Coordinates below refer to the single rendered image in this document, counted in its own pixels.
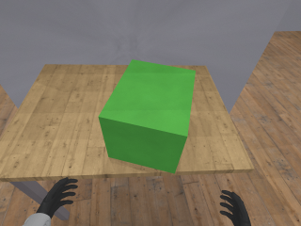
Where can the left robot hand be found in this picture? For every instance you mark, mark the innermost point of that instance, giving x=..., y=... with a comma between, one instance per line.
x=53, y=199

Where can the table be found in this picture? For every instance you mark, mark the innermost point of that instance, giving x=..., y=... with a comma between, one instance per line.
x=56, y=132

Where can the right robot hand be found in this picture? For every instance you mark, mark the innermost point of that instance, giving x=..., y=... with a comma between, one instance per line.
x=239, y=216

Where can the left robot forearm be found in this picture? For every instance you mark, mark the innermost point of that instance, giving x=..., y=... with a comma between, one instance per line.
x=38, y=219

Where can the carton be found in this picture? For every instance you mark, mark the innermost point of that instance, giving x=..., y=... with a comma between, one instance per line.
x=146, y=119

